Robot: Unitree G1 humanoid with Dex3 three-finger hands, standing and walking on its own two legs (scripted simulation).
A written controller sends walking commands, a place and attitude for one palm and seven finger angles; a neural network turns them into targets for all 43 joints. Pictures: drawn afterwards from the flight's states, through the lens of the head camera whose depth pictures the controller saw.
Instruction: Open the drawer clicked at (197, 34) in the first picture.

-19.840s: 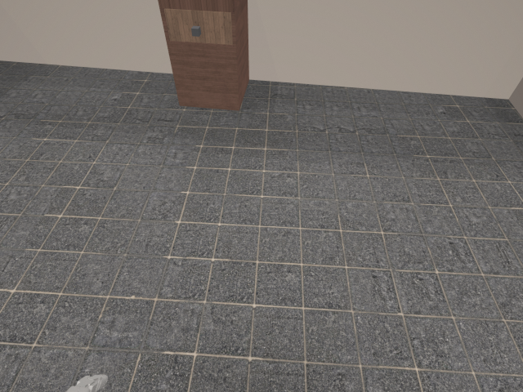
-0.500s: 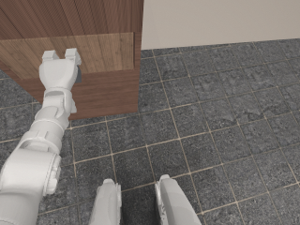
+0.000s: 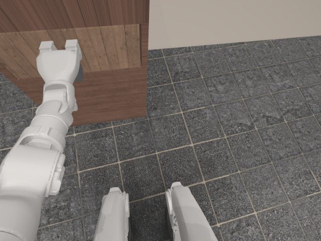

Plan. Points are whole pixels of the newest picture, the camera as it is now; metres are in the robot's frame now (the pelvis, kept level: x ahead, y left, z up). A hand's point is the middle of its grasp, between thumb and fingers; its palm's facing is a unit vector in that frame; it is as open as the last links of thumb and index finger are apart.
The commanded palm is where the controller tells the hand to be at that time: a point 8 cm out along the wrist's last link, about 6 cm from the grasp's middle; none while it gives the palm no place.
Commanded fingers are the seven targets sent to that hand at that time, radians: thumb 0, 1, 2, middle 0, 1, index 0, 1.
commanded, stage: lower the fingers behind the handle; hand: left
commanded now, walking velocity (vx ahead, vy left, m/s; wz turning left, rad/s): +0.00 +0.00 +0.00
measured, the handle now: (72, 65) +0.59 +0.20 -0.05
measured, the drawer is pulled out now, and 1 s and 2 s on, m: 0.00 0.00 0.00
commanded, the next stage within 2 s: lift the fingers back up to retry in 0.52 s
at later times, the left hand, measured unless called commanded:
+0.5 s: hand (68, 78) +0.53 +0.20 -0.03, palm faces -0.01 +0.03 -1.00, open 13.8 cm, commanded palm +0.51 +0.17 -0.01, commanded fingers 0.00 -0.50 0.30 -0.30 -1.20 -0.30 -1.20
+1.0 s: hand (67, 75) +0.53 +0.19 -0.01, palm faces -0.06 -0.03 -1.00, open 13.8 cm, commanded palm +0.52 +0.18 +0.04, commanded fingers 0.00 -0.50 0.30 -0.30 -1.20 -0.30 -1.20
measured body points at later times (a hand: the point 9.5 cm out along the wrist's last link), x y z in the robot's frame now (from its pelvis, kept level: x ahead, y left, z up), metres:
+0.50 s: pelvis -0.02 +0.00 -0.02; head +0.16 +0.01 +0.39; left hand +0.53 +0.19 +0.03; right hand +0.00 -0.26 -0.15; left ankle +0.04 +0.12 -0.56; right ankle +0.04 -0.12 -0.56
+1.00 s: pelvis +0.00 +0.00 +0.02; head +0.18 +0.01 +0.44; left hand +0.53 +0.19 +0.05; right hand +0.01 -0.25 -0.11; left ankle +0.04 +0.12 -0.56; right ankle +0.04 -0.12 -0.56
